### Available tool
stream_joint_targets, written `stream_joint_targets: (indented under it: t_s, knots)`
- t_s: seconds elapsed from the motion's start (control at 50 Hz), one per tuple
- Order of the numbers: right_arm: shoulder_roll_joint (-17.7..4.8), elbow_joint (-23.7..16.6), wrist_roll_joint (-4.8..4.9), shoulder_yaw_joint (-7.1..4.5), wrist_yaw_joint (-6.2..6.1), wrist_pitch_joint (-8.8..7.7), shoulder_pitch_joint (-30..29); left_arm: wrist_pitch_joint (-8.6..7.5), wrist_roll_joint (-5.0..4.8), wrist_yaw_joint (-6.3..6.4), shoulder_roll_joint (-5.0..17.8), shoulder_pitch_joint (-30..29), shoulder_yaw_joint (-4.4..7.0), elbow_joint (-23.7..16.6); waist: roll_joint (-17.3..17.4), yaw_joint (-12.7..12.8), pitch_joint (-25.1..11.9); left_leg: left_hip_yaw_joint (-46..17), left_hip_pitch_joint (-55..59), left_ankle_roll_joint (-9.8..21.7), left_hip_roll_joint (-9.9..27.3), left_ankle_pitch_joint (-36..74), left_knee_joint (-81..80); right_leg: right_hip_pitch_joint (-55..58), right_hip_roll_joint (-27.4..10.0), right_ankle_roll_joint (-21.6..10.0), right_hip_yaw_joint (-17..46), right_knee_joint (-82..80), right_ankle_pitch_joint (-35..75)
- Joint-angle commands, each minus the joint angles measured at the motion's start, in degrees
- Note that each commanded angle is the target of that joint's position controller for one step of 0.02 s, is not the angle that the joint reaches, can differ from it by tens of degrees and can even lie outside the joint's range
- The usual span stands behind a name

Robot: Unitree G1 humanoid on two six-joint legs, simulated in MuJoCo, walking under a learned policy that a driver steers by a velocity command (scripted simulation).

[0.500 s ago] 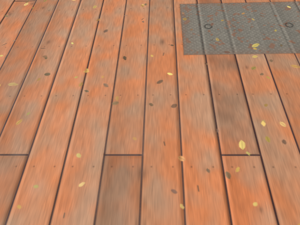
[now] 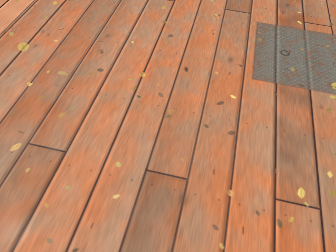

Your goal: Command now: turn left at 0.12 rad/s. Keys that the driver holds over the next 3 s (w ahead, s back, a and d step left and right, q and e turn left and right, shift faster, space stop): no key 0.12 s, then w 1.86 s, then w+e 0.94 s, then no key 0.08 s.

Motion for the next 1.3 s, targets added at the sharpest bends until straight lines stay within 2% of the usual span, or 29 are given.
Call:
stream_joint_targets:
  t_s: [0.02, 0.08, 0.12, 0.14, 0.16, 0.2, 0.3, 0.36, 0.38, 0.4, 0.42, 0.44, 0.48, 0.54, 0.6, 0.7, 0.74, 0.76, 0.78, 0.8, 0.82, 0.84, 0.88, 0.92, 0.98, 1.04, 1.14, 1.22, 1.3]
  knots:
    - [-7.93, -2.60, 0.24, -2.23, -0.47, -0.83, -3.09, -0.78, -0.35, -0.07, 2.76, -0.15, 0.50, -2.71, 10.60, -0.23, -5.44, -9.04, 4.99, 9.80, 12.42, 29.55, -5.54, 2.09, -0.65, 0.53, 0.64, -4.29, 2.37]
    - [-7.57, -1.19, 0.48, -1.96, -0.53, -0.31, -2.79, -0.92, -0.63, -0.32, 2.54, -0.29, 0.12, -2.19, 10.21, -0.48, -5.76, -10.82, 5.73, 10.01, 12.70, 25.81, -4.60, 6.92, 0.13, -0.06, -0.29, -15.68, 7.56]
    - [-6.54, 0.26, 0.99, -1.55, -0.39, -0.50, -1.52, -1.22, 0.42, -0.56, 3.23, 1.13, -0.12, -1.27, 7.62, 0.60, -5.24, -10.36, 2.74, 6.17, 10.48, 15.99, -4.56, 14.88, -0.34, -1.72, 0.80, -27.18, 23.37]
    - [-5.95, 1.09, 0.23, -1.33, -0.26, -0.83, 0.23, -1.24, 0.91, -0.43, 5.36, 2.26, 0.08, -1.26, 4.64, -0.37, -6.12, -8.72, 0.48, 3.55, 7.75, 4.22, -3.77, 18.30, -3.12, -3.12, 3.51, -26.84, 28.09]
    - [-6.13, 1.18, 0.03, -1.65, -0.08, -0.96, 2.22, -1.07, 0.02, -0.42, 9.18, 1.85, 1.25, 0.23, -2.25, -3.40, -4.20, -4.38, -1.41, 1.85, 3.08, -7.13, -4.58, 15.22, -2.40, -5.48, 2.01, -23.49, 16.05]
    - [-8.10, 0.62, 0.65, -2.22, -0.60, -0.74, -2.42, -1.54, -0.25, -0.57, 6.05, 2.14, 0.84, 0.02, -2.32, -0.25, 0.65, -1.15, -2.68, 0.85, 0.44, -18.35, 1.16, 6.31, -1.58, -8.69, 4.12, -27.51, -8.68]
    - [-4.39, 0.71, 2.24, -2.22, 0.07, -3.69, -0.74, -3.84, -1.25, -0.27, 7.75, 5.76, 1.16, 0.85, -9.83, -0.47, 5.28, 3.15, -8.97, 2.06, -0.14, -11.59, 11.88, 6.49, -12.43, -15.57, 21.22, -36.21, -18.81]
    - [-5.47, 4.17, 2.44, -3.00, 0.83, -4.98, 7.01, -3.78, -1.77, -0.62, 5.63, -1.04, 0.39, -1.65, -6.40, -5.18, 4.70, 0.39, 6.30, 4.78, 1.47, -8.53, 0.40, -2.38, -7.15, -11.78, 12.51, -30.21, -8.16]
    - [-9.09, 5.98, 2.11, -4.11, 0.81, -5.27, 12.01, -4.40, -1.72, -0.62, 2.36, -3.74, -0.58, -3.46, 2.56, -6.39, 3.92, -10.43, 11.24, 7.22, 6.73, -14.65, -5.19, -7.81, -0.70, -7.88, 3.52, -17.95, -0.69]
    - [-14.14, 6.87, 2.10, -5.48, 1.31, -5.53, 17.06, -5.67, -1.74, -0.38, 1.56, -5.11, -0.81, -5.56, 15.25, -7.57, 2.79, -29.66, 18.37, 12.90, 17.01, -16.96, -13.99, -16.53, 4.26, -4.92, -2.82, -1.74, 3.52]
    - [-13.33, 6.94, 1.38, -5.04, 1.44, -6.02, 18.82, -6.66, -2.27, -0.27, 4.52, -6.64, -0.01, -6.64, 15.89, -8.35, 3.87, -39.31, 21.43, 17.40, 22.70, -10.93, -16.57, -25.49, 3.72, -5.27, 1.65, 9.93, -5.18]
    - [-11.23, 6.80, 1.20, -4.23, 1.23, -6.51, 17.74, -7.25, -2.86, -0.65, 5.11, -4.35, 0.43, -5.99, 11.32, -6.11, 3.83, -36.20, 23.78, 16.93, 22.62, -6.59, -14.65, -29.40, 1.29, -6.67, 3.81, 16.43, -3.71]
    - [-9.62, 6.39, 1.35, -3.56, 0.94, -6.48, 15.71, -7.72, -2.36, -1.67, 3.54, -3.79, 0.04, -5.25, 6.73, -4.59, 2.88, -26.81, 24.66, 13.70, 20.01, -0.88, -14.94, -31.95, -1.99, -8.52, 3.38, 16.63, 4.33]
    - [-7.41, 6.62, 1.47, -2.56, 0.40, -5.12, 14.95, -7.35, -1.65, -3.56, 1.04, -6.66, -0.64, -5.88, 7.68, -4.28, 2.96, -14.25, 18.99, 10.39, 14.91, 10.83, -17.92, -24.97, -2.76, -6.99, -0.08, 5.82, 12.40]
    - [-10.10, 6.91, 1.79, -2.94, -0.56, -4.58, 15.55, -7.21, -1.49, -4.67, -1.78, -11.69, -1.96, -7.67, 7.67, -5.31, 3.31, -6.82, 11.99, 9.06, 11.87, 12.96, -18.99, -14.95, -0.09, -5.02, -3.07, -8.52, 21.32]
    - [-12.69, 8.34, 2.63, -3.74, -0.61, -4.74, 16.88, -6.81, -2.07, -4.87, 2.50, -14.15, -0.96, -9.44, 9.11, -3.92, 4.91, -6.19, 12.03, 7.40, 16.01, 15.55, -18.81, -6.94, 1.49, -7.21, -2.20, -17.15, 25.55]
    - [-13.54, 8.51, 2.43, -4.03, -0.65, -4.40, 15.83, -6.71, -1.66, -4.42, 4.91, -9.12, 0.30, -8.37, 9.22, -0.10, 1.10, -3.66, 14.24, 5.49, 15.32, 32.60, -10.70, 1.10, 3.61, -9.58, -3.70, -18.54, 23.73]
    - [-13.10, 8.55, 2.17, -3.83, -0.76, -4.08, 15.83, -6.45, -1.55, -3.89, 6.75, -1.21, 1.52, -5.96, 8.50, 3.83, -3.92, -1.45, 12.29, 4.15, 13.17, 39.92, -0.94, 11.60, 5.24, -11.13, -5.02, -18.58, 23.03]
    - [-11.74, 7.73, 1.38, -3.16, -1.01, -3.95, 15.64, -6.11, -1.48, -3.20, 8.97, 8.62, 2.53, -3.58, 6.36, 8.12, -10.35, 0.00, 2.95, 2.18, 10.82, 32.77, 13.16, 26.85, 0.50, -13.27, 0.08, -16.69, 21.64]
    - [-3.93, 5.94, 1.30, -0.91, -0.77, -4.65, 22.57, -5.95, -0.02, -3.09, 15.52, 14.16, 3.65, -2.58, -10.23, 5.28, -20.03, 1.41, -17.14, -1.91, 1.30, 1.60, 38.17, 45.80, -15.77, -22.28, 28.48, -22.46, 6.54]
    - [-6.18, 6.85, 2.27, -1.22, -0.51, -5.97, 21.49, -6.12, -0.63, -3.46, 11.28, 14.16, 2.36, -2.34, -12.60, 5.86, -22.64, -7.11, -23.84, -1.38, -0.59, -17.60, 46.74, 44.76, -18.61, -23.41, 45.62, -34.39, -4.58]
    - [-10.78, 5.19, 4.01, -2.65, -0.17, -6.47, 15.16, -6.30, -1.01, -3.44, 8.54, 9.03, 1.36, -2.56, -8.38, 4.96, -11.48, -6.31, -29.60, -0.62, 2.92, -14.11, 49.91, 36.64, -17.26, -20.48, 37.97, -35.59, -6.42]
    - [-10.43, 4.16, 2.81, -2.64, -0.48, -6.63, 9.59, -6.47, -0.42, -3.65, 5.58, 2.00, 0.46, -3.15, -0.90, 1.32, -2.90, -3.73, -26.25, 0.13, 7.89, -4.80, 44.47, 20.54, -12.60, -18.31, 23.71, -36.99, 6.13]
    - [-8.85, 5.42, 2.13, -2.77, -0.57, -5.30, 12.18, -7.22, 0.38, -3.86, 3.77, -0.98, 0.13, -3.14, -3.42, -2.13, -2.40, -4.33, -19.43, -0.12, 10.30, -0.31, 40.31, 12.64, -9.04, -17.71, 16.65, -39.93, 12.66]
    - [-7.67, 5.13, 1.57, -2.62, -0.83, -4.03, 10.45, -8.27, -0.11, -3.65, 4.71, 0.08, 0.41, -1.48, -1.84, -2.86, -0.47, -3.47, -20.66, -1.54, 10.78, 3.69, 35.61, 9.53, -8.31, -19.15, 11.60, -43.07, 17.93]
    - [-7.45, 3.11, 1.00, -2.43, -0.80, -4.41, 3.54, -8.02, -0.32, -2.80, 5.96, 3.12, 0.66, 0.16, 0.07, -1.04, 1.58, -3.35, -25.87, -2.96, 11.00, 12.44, 25.69, 12.34, -8.02, -19.06, 8.83, -44.12, 21.81]
    - [-5.65, 0.71, 1.54, -1.39, 0.49, -5.69, -6.41, -7.05, -1.17, -1.97, 7.88, 8.47, 0.89, 2.59, 0.59, 3.02, 3.15, -0.50, -23.52, -3.07, 8.27, 22.37, 9.42, 16.13, -7.10, -17.10, 4.18, -43.75, 23.98]
    - [-5.97, -1.86, 2.01, -1.08, 2.01, -6.31, -12.26, -5.61, -1.39, -1.79, 8.24, 12.41, 1.01, 4.85, 0.39, 4.69, 4.32, -0.21, -25.41, -1.70, 6.81, 18.46, 3.54, 24.25, -9.99, -16.95, 4.57, -40.02, 27.13]
    - [-8.99, -1.45, 1.97, -2.10, 2.67, -6.71, -7.30, -4.40, -1.51, -1.32, 9.93, 11.15, 1.55, 5.39, -2.49, 0.30, -0.06, 2.20, -15.32, 1.77, 3.24, 9.64, 0.37, 29.17, -10.93, -14.78, 4.24, -30.74, 47.25]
